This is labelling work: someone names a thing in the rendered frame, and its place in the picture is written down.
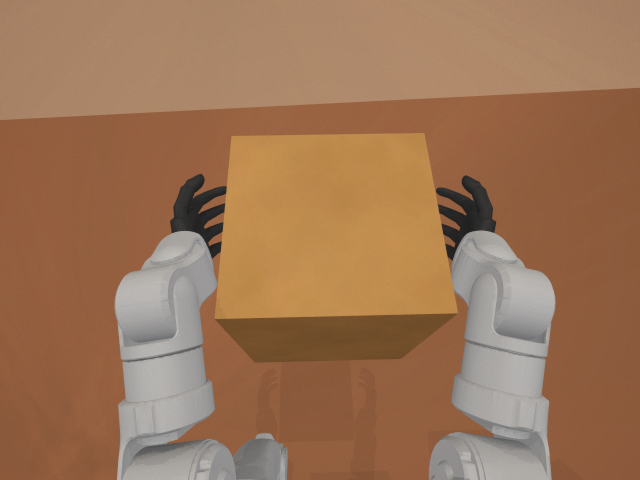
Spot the robot left upper arm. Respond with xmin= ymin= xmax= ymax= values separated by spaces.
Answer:
xmin=122 ymin=439 xmax=236 ymax=480

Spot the left robot hand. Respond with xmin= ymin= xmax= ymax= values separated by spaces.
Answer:
xmin=170 ymin=174 xmax=227 ymax=259

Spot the carton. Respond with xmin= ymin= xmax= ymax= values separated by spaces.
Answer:
xmin=215 ymin=133 xmax=458 ymax=363

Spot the robot left thigh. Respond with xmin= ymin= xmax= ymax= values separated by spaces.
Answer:
xmin=233 ymin=438 xmax=288 ymax=480

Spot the right robot forearm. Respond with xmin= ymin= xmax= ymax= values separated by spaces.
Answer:
xmin=451 ymin=231 xmax=555 ymax=480

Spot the right robot hand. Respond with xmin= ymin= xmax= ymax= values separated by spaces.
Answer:
xmin=436 ymin=175 xmax=496 ymax=261

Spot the robot right upper arm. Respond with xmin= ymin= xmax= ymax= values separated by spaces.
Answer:
xmin=429 ymin=432 xmax=548 ymax=480

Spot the left robot forearm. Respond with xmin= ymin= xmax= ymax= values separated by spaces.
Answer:
xmin=115 ymin=231 xmax=217 ymax=480

